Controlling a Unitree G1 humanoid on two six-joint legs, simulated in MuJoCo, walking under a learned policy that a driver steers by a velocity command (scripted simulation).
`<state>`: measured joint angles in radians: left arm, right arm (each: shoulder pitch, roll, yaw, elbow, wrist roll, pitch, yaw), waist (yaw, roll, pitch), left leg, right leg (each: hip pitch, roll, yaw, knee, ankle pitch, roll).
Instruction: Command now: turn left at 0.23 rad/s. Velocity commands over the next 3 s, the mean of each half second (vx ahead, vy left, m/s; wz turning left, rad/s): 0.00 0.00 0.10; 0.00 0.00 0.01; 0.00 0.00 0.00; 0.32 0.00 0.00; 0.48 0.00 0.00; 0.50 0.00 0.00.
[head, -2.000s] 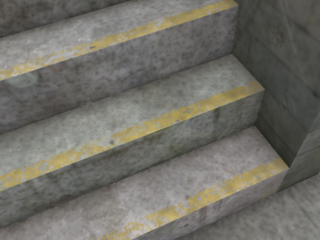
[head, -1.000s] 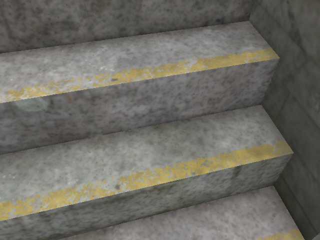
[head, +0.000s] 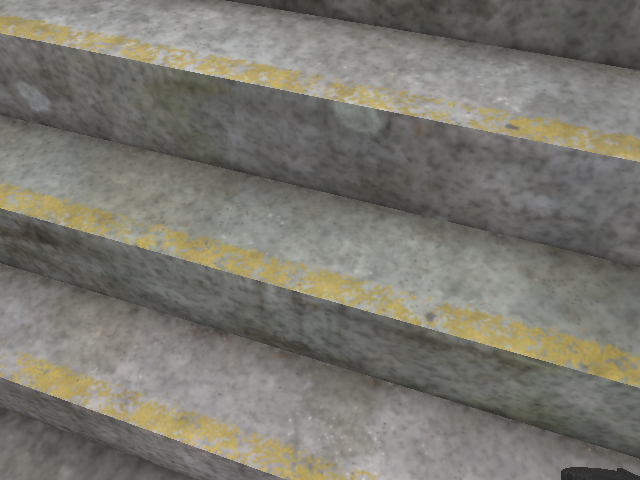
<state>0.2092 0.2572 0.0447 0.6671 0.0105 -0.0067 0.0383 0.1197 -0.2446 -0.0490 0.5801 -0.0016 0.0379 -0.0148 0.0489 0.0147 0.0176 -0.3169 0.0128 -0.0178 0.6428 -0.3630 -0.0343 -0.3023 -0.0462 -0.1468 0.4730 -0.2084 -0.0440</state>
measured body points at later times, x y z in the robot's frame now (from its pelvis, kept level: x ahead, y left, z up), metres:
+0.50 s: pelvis +0.00 +0.05 +0.00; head +0.01 +0.05 +0.45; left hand +0.12 +0.31 -0.12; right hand +0.16 -0.19 -0.10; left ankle -0.02 +0.13 -0.74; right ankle +0.02 -0.10 -0.74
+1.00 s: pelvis +0.01 +0.05 +0.00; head +0.02 +0.05 +0.45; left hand +0.11 +0.31 -0.13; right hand +0.13 -0.21 -0.12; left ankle -0.02 +0.13 -0.74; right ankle +0.02 -0.10 -0.74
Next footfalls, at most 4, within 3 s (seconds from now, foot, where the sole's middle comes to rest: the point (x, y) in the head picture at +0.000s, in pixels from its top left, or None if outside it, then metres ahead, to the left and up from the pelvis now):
0.04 left None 0.02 0.13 -0.78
2.12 left None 0.20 0.16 -0.78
2.62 right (435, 479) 0.41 -0.13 -0.56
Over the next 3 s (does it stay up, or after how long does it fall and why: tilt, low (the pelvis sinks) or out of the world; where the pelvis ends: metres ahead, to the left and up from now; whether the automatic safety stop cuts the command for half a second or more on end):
stays up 0.40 -0.02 0.21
